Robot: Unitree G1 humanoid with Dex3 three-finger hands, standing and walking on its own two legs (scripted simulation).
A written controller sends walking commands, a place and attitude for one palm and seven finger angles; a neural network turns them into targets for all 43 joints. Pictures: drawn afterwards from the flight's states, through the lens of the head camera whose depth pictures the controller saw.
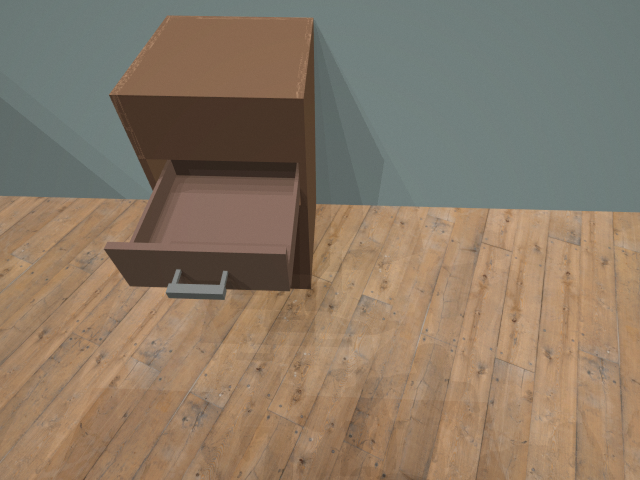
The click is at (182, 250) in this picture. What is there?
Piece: drawer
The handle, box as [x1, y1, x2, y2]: [166, 269, 227, 299]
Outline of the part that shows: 166,290 168,297 224,299 226,291 224,286 227,271 223,271 219,285 178,284 177,282 181,271 180,269 176,269 172,282 168,284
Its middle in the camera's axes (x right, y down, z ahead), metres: -0.27 +0.10 +0.85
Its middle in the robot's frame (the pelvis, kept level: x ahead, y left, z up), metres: +0.53 +0.30 -0.25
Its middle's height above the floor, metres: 0.53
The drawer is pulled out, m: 0.29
